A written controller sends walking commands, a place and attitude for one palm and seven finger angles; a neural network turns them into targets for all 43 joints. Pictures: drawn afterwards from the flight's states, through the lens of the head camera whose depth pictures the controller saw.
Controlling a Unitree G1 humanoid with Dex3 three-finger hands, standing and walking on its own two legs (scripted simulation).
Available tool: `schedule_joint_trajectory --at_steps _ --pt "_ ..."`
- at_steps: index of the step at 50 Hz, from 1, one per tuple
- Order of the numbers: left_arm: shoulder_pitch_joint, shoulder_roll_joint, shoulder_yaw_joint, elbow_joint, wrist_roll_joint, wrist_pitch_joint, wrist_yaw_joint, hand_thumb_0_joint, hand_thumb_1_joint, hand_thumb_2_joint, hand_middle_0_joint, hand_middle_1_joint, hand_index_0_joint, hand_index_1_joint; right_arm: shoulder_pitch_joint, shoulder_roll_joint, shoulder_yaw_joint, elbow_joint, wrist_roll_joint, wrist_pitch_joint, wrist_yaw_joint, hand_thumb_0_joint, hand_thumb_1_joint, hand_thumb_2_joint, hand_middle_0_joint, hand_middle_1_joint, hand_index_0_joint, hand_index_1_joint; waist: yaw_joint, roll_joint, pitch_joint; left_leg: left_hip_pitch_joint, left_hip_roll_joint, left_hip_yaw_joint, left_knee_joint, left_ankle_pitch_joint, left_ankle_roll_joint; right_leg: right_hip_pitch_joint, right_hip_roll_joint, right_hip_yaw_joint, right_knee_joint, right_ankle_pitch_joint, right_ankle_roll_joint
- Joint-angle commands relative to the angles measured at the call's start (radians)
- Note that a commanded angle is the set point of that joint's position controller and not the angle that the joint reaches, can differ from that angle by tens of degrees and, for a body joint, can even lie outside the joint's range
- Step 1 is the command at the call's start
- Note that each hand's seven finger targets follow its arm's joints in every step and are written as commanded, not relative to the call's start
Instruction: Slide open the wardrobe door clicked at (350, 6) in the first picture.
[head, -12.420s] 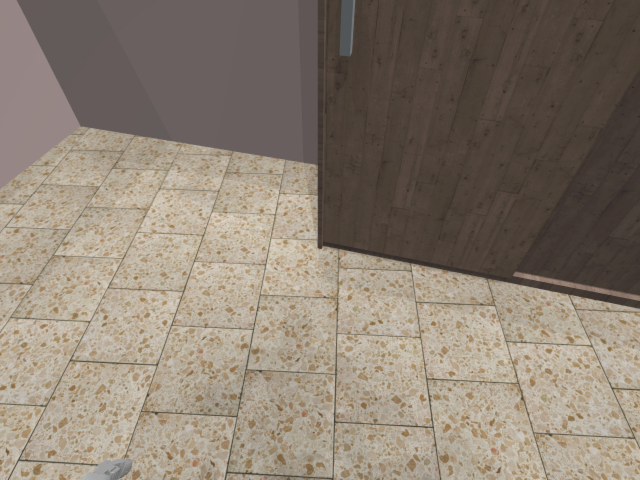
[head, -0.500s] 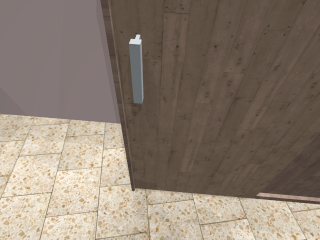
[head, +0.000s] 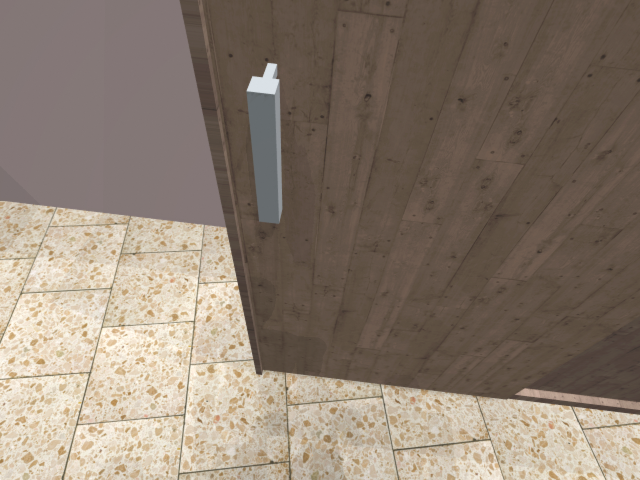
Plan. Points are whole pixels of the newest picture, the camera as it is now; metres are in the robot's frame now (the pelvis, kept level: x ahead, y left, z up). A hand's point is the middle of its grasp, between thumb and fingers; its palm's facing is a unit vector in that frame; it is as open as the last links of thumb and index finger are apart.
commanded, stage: come to a stop and stand still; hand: left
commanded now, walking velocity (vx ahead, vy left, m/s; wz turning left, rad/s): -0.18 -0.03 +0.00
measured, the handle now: (270, 149) +0.45 +0.11 +0.16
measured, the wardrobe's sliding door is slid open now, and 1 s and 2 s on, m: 0.00 0.00 0.00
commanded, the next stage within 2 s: look again from close up in 1.24 s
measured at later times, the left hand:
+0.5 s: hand out of the picture -0.03 +0.18 -0.18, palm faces +0.03 -0.99 -0.17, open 7.3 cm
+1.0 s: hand out of the picture -0.16 +0.20 -0.17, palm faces +0.04 -0.98 -0.20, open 7.4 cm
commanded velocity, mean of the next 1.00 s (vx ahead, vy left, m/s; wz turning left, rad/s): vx -0.01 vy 0.00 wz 0.00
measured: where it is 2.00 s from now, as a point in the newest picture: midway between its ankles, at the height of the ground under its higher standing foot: outside the picture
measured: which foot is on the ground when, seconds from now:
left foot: down 0.00-1.00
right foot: down 0.00-1.00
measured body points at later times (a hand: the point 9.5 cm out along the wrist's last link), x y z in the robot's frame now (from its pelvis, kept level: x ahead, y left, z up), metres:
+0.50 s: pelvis -0.06 +0.01 +0.00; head -0.06 +0.03 +0.45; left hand -0.03 +0.23 -0.17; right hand -0.02 -0.22 -0.15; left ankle -0.03 +0.10 -0.74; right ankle -0.09 -0.11 -0.74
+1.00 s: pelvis -0.09 +0.02 +0.00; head -0.09 +0.03 +0.45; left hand -0.16 +0.25 -0.15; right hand -0.09 -0.20 -0.15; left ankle -0.03 +0.10 -0.74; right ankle -0.09 -0.11 -0.74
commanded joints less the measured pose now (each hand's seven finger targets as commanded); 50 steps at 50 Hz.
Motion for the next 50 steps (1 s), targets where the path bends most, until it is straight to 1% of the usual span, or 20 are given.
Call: schedule_joint_trajectory --at_steps 1,3,4,6,8,10,11,12,13,15,16,17,18,19,21,23,24,28,33,50 --pt "0.077 0.116 0.039 -0.065 -0.003 0.000 0.006 0.000 0.900 0.900 -0.200 -0.300 -0.200 -0.300 0.135 -0.126 -0.041 -0.023 -0.008 0.006 0.002 0.000 -0.900 -0.900 0.200 0.300 0.200 0.300 -0.028 0.136 -0.106 0.264 0.212 -0.156 -0.021 1.056 0.070 -0.147 -0.061 0.019 0.041 0.246 0.001" --pt "0.053 0.101 0.042 -0.080 -0.003 0.007 0.000 0.000 0.900 0.900 -0.200 -0.300 -0.200 -0.300 0.107 -0.138 -0.046 -0.034 -0.012 0.008 0.006 0.000 -0.900 -0.900 0.200 0.300 0.200 0.300 -0.020 0.169 -0.106 0.270 0.255 -0.198 -0.056 1.039 0.110 -0.174 -0.039 0.019 0.051 -0.010 0.001" --pt "0.046 0.097 0.039 -0.086 0.001 0.007 -0.002 0.000 0.900 0.900 -0.200 -0.300 -0.200 -0.300 0.092 -0.136 -0.049 -0.041 -0.013 0.007 0.007 0.000 -0.900 -0.900 0.200 0.300 0.200 0.300 -0.017 0.149 -0.103 0.278 0.256 -0.196 -0.050 1.028 0.115 -0.176 -0.037 0.021 0.026 -0.018 -0.001" --pt "0.049 0.102 0.043 -0.086 0.004 0.007 -0.006 0.000 0.900 0.900 -0.200 -0.300 -0.200 -0.300 0.066 -0.135 -0.047 -0.050 -0.015 0.010 0.009 0.000 -0.900 -0.900 0.200 0.300 0.200 0.300 -0.003 0.112 -0.091 0.199 0.238 -0.180 -0.044 0.863 0.091 -0.114 -0.044 0.017 -0.045 0.083 -0.004" --pt "0.055 0.147 0.048 -0.083 0.010 -0.002 -0.002 0.000 0.900 0.900 -0.200 -0.300 -0.200 -0.300 0.050 -0.103 -0.043 -0.058 -0.011 0.009 0.015 0.000 -0.900 -0.900 0.200 0.300 0.200 0.300 -0.002 0.009 -0.125 0.079 0.145 -0.110 0.019 0.593 0.015 0.013 -0.115 0.082 -0.085 0.533 -0.022" --pt "0.068 0.197 0.052 -0.080 0.010 -0.008 0.001 0.000 0.900 0.900 -0.200 -0.300 -0.200 -0.300 0.035 -0.062 -0.034 -0.073 -0.011 0.018 0.024 0.000 -0.900 -0.900 0.200 0.300 0.200 0.300 0.011 -0.149 -0.133 -0.080 0.054 -0.048 0.075 0.162 -0.033 0.135 -0.239 0.143 -0.061 0.949 -0.075" --pt "0.070 0.197 0.046 -0.077 0.009 -0.008 0.002 0.000 0.900 0.900 -0.200 -0.300 -0.200 -0.300 0.005 -0.048 -0.028 -0.080 -0.013 0.023 0.027 0.000 -0.900 -0.900 0.200 0.300 0.200 0.300 0.021 -0.203 -0.117 -0.147 0.023 -0.046 0.122 -0.091 -0.045 0.164 -0.265 0.160 -0.056 1.068 -0.106" --pt "0.059 0.187 0.040 -0.078 0.008 -0.008 0.002 0.000 0.900 0.900 -0.200 -0.300 -0.200 -0.300 -0.012 -0.046 -0.031 -0.079 -0.012 0.027 0.029 0.000 -0.900 -0.900 0.200 0.300 0.200 0.300 0.022 -0.211 -0.110 -0.163 0.023 -0.057 0.171 -0.182 -0.046 0.149 -0.279 0.163 -0.067 1.064 -0.135" --pt "0.031 0.186 0.034 -0.088 0.010 -0.008 0.001 0.000 0.900 0.900 -0.200 -0.300 -0.200 -0.300 -0.014 -0.050 -0.030 -0.078 -0.012 0.030 0.031 0.000 -0.900 -0.900 0.200 0.300 0.200 0.300 0.014 -0.196 -0.093 -0.154 0.029 -0.074 0.186 -0.185 -0.047 0.112 -0.273 0.159 -0.079 0.982 -0.164" --pt "-0.030 0.202 0.037 -0.111 0.007 -0.007 -0.003 0.000 0.900 0.900 -0.200 -0.300 -0.200 -0.300 0.004 -0.047 -0.023 -0.063 -0.009 0.028 0.034 0.000 -0.900 -0.900 0.200 0.300 0.200 0.300 -0.012 -0.136 -0.058 -0.109 0.033 -0.071 0.095 -0.117 -0.053 0.056 -0.235 0.127 -0.072 0.839 -0.167" --pt "-0.053 0.216 0.036 -0.118 0.003 -0.008 -0.007 0.000 0.900 0.900 -0.200 -0.300 -0.200 -0.300 0.014 -0.059 -0.023 -0.053 -0.009 0.027 0.036 0.000 -0.900 -0.900 0.200 0.300 0.200 0.300 -0.025 -0.110 -0.039 -0.046 0.036 -0.067 0.006 -0.016 -0.053 0.004 -0.207 0.111 -0.062 0.742 -0.145" --pt "-0.074 0.223 0.037 -0.124 -0.003 -0.008 -0.011 0.000 0.900 0.900 -0.200 -0.300 -0.200 -0.300 0.037 -0.084 -0.027 -0.040 -0.009 0.020 0.036 0.000 -0.900 -0.900 0.200 0.300 0.200 0.300 -0.037 -0.063 -0.036 0.044 0.059 -0.090 -0.074 0.197 -0.045 -0.067 -0.167 0.090 -0.051 0.591 -0.109" --pt "-0.072 0.210 0.035 -0.131 -0.010 -0.007 -0.016 0.000 0.900 0.900 -0.200 -0.300 -0.200 -0.300 0.033 -0.124 -0.029 -0.035 -0.015 0.011 0.033 0.000 -0.900 -0.900 0.200 0.300 0.200 0.300 -0.024 0.039 -0.031 0.100 0.112 -0.145 -0.101 0.345 -0.025 -0.121 -0.114 0.072 -0.058 0.402 -0.068" --pt "-0.070 0.198 0.032 -0.126 -0.006 -0.006 -0.017 0.000 0.900 0.900 -0.200 -0.300 -0.200 -0.300 0.023 -0.145 -0.028 -0.030 -0.015 0.004 0.031 0.000 -0.900 -0.900 0.200 0.300 0.200 0.300 -0.011 0.079 -0.029 0.077 0.145 -0.178 -0.110 0.381 0.001 -0.092 -0.082 0.061 -0.095 0.269 -0.041" --pt "-0.055 0.196 0.029 -0.096 -0.003 0.002 -0.017 0.000 0.900 0.900 -0.200 -0.300 -0.200 -0.300 -0.017 -0.139 -0.017 -0.022 -0.011 0.003 0.038 0.000 -0.900 -0.900 0.200 0.300 0.200 0.300 0.006 0.134 0.048 -0.024 0.141 -0.194 -0.191 0.179 0.002 -0.061 -0.081 0.067 -0.159 0.093 -0.028" --pt "-0.040 0.196 0.025 -0.071 -0.001 -0.001 -0.023 0.000 0.900 0.900 -0.200 -0.300 -0.200 -0.300 -0.017 -0.146 -0.015 -0.018 -0.010 0.001 0.039 0.000 -0.900 -0.900 0.200 0.300 0.200 0.300 0.004 0.097 0.081 -0.053 0.129 -0.209 -0.242 0.027 -0.004 -0.055 -0.078 0.071 -0.194 0.061 -0.031" --pt "-0.031 0.190 0.024 -0.061 0.001 -0.004 -0.024 0.000 0.900 0.900 -0.200 -0.300 -0.200 -0.300 -0.007 -0.141 -0.015 -0.013 -0.011 -0.002 0.037 0.000 -0.900 -0.900 0.200 0.300 0.200 0.300 0.007 0.097 0.079 -0.042 0.125 -0.204 -0.242 0.049 -0.003 -0.047 -0.081 0.075 -0.206 0.088 -0.035" --pt "-0.006 0.186 0.020 -0.033 0.000 -0.004 -0.030 0.000 0.900 0.900 -0.200 -0.300 -0.200 -0.300 0.018 -0.155 -0.018 -0.006 -0.014 0.002 0.040 0.000 -0.900 -0.900 0.200 0.300 0.200 0.300 -0.005 0.111 0.040 -0.036 0.119 -0.220 -0.307 -0.161 -0.012 -0.049 -0.081 0.062 -0.229 0.008 -0.033" --pt "0.030 0.179 0.021 -0.012 0.005 -0.005 -0.034 0.000 0.900 0.900 -0.200 -0.300 -0.200 -0.300 0.035 -0.175 -0.025 -0.005 -0.016 0.005 0.042 0.000 -0.900 -0.900 0.200 0.300 0.200 0.300 -0.005 0.089 0.025 -0.055 0.124 -0.241 -0.348 -0.244 -0.010 -0.058 -0.073 0.047 -0.223 -0.031 -0.032" --pt "0.127 0.150 0.008 0.030 0.005 -0.017 -0.026 0.000 0.900 0.900 -0.200 -0.300 -0.200 -0.300 0.094 -0.136 -0.017 0.026 -0.010 0.003 0.043 0.000 -0.900 -0.900 0.200 0.300 0.200 0.300 -0.008 0.031 0.031 -0.013 0.112 -0.212 -0.321 -0.136 -0.012 -0.128 -0.085 0.071 -0.234 -0.016 -0.037"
